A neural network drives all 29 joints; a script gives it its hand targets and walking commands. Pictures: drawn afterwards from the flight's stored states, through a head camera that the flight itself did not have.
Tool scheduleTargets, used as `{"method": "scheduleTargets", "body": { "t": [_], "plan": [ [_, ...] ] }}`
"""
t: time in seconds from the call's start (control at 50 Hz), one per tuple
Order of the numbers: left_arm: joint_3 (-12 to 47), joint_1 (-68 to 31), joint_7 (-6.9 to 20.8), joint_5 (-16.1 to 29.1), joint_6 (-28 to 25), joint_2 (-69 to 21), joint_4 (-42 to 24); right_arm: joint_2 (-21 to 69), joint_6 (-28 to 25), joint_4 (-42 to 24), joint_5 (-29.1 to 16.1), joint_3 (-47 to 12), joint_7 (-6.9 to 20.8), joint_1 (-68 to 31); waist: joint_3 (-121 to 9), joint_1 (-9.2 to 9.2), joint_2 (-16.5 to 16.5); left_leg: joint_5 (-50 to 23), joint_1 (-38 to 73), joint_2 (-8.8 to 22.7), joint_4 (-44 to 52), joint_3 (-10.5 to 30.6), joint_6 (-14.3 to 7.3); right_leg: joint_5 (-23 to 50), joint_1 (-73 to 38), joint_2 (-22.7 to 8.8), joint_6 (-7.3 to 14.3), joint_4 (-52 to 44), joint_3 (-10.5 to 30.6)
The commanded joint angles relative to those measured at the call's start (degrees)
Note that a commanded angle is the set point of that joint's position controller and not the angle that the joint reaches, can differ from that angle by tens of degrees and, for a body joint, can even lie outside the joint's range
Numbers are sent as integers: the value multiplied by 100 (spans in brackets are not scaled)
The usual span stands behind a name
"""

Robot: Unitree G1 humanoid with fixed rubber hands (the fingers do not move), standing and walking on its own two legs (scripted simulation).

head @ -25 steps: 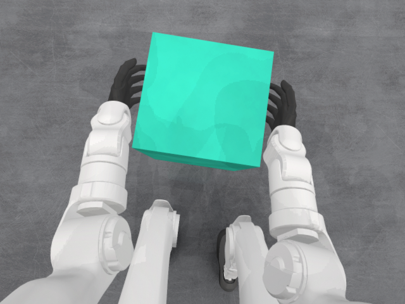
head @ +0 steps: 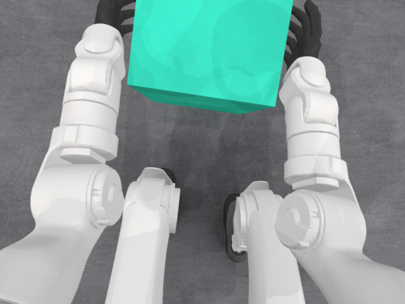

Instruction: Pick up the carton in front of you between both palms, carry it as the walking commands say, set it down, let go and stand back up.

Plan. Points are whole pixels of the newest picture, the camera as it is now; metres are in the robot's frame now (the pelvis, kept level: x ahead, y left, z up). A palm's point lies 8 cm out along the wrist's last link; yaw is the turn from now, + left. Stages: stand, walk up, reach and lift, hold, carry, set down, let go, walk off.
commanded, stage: set down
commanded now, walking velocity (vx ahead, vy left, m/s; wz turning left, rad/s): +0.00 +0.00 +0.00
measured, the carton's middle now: (206, 49) +0.54 +0.07 -0.21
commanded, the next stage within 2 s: none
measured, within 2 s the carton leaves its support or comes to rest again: rests again in 0.70 s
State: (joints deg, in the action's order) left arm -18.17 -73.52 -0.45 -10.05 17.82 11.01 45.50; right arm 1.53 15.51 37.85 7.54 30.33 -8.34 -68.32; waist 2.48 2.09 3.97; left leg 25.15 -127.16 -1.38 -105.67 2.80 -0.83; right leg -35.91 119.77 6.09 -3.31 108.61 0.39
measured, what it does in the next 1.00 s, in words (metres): lowers itself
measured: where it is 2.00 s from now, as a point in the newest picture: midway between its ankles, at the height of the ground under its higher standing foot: (197, 227)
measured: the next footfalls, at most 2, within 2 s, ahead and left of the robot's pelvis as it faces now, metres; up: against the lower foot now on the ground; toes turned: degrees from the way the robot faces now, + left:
none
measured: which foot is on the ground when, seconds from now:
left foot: down 0.00-1.00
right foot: down 0.00-1.00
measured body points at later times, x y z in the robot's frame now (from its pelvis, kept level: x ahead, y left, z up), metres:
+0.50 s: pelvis +0.00 +0.00 -0.07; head +0.38 +0.06 +0.17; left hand +0.57 +0.23 -0.24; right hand +0.56 -0.07 -0.24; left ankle +0.12 +0.11 -0.42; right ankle +0.08 -0.13 -0.42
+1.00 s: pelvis -0.02 -0.01 -0.09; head +0.35 +0.04 +0.14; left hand +0.55 +0.23 -0.26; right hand +0.55 -0.08 -0.26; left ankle +0.12 +0.11 -0.42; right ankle +0.08 -0.13 -0.42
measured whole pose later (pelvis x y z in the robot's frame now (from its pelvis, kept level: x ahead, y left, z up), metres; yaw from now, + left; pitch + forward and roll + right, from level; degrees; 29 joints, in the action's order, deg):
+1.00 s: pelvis -0.02 -0.01 -0.09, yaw -2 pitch +31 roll -3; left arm -13.9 -92.8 5.6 -3.6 14.1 25.7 64.2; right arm -6.3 13.5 52.8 0.4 20.7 -8.7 -86.3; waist 29.2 3.7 4.3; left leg 27.3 -128.2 2.0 -124.3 2.3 -1.1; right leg -37.5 122.0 10.5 -4.1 127.7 0.2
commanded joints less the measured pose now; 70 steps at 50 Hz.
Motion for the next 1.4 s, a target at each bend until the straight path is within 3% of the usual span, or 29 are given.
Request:
{"method": "scheduleTargets", "body": {
  "t": [0.0,0.14,0.26,0.3,0.4,0.48,0.56,0.72,0.8,0.94,1.16,1.3,1.34,1.38],
  "plan": [
    [2252,-3270,1392,777,-208,-4677,-51,4651,-119,1,-809,-3090,1204,-4258,-6529,260,-584,-1905,5177,-422,135,-418,126,1393,-1506,540,6,-627,-494],
    [2283,-3839,1549,1029,-294,-4092,93,4396,-213,-103,-1132,-3397,1031,-4975,-6547,454,-405,-1988,4627,-292,-443,-534,89,1719,-2135,514,-19,-121,-444],
    [2492,-4258,1567,1359,-335,-3918,98,4212,-330,-309,-1513,-3722,961,-5534,-6831,533,-408,-2483,4989,-229,-840,-488,48,1967,-2310,509,5,296,-494],
    [2570,-4410,1570,1525,-350,-3966,-40,4272,-350,-380,-1619,-3884,940,-5657,-6942,556,-247,-2680,5001,-244,-894,-460,23,2137,-2452,520,20,433,-521],
    [2447,-3923,1585,1526,-328,-4231,428,4337,-388,-148,-1634,-3824,1023,-5423,-6315,533,-297,-3221,5712,-253,-1097,-219,-38,1743,-1291,526,30,521,-611],
    [2199,-3649,1658,1257,-317,-4411,864,4242,-384,228,-1393,-3377,1188,-5117,-5291,418,-447,-2884,5388,-275,-1163,-124,-60,1306,-397,530,68,556,-606],
    [2103,-3822,1710,1236,-390,-4307,894,4156,-398,439,-1258,-3129,1231,-5050,-4768,326,-365,-2367,4641,-282,-1167,-186,-76,1322,-527,530,125,595,-552],
    [2041,-4462,1641,1440,-563,-3608,980,3814,-533,269,-1518,-3417,1095,-5846,-4677,574,114,-1720,3941,-193,-1215,-292,-154,1317,-1512,462,139,731,-450],
    [1800,-4489,1730,1352,-532,-3271,1265,3593,-418,646,-1306,-3197,1084,-5682,-3875,557,311,-879,3452,-144,-1185,-319,-202,671,-1607,415,167,632,-405],
    [1464,-4143,1906,985,-435,-3139,1642,3395,-331,1119,-1042,-2633,1293,-5237,-2705,535,34,-430,3154,-104,-1165,-279,-240,204,-991,432,230,621,-432],
    [1092,-3480,1972,632,-302,-2726,2004,2865,-233,1538,-661,-2124,1358,-4550,-1565,429,103,-107,2909,-101,-1154,-118,-291,15,-731,365,238,685,-402],
    [777,-3059,1854,388,-359,-1973,2261,2122,-286,1780,-552,-1880,1276,-4021,-1063,472,114,7,2915,-93,-1151,2,-310,-40,-769,284,169,805,-354],
    [558,-2798,1652,278,-469,-1263,2327,1352,-376,1733,-512,-1723,1102,-3669,-1093,424,73,-60,3053,-58,-1177,30,-276,32,-894,250,98,838,-364],
    [321,-2582,1246,182,-686,183,2343,-81,-524,1682,-444,-1487,741,-3148,-1268,358,-7,-186,3302,17,-1156,68,-217,221,-1118,205,-21,896,-413]
  ]
}}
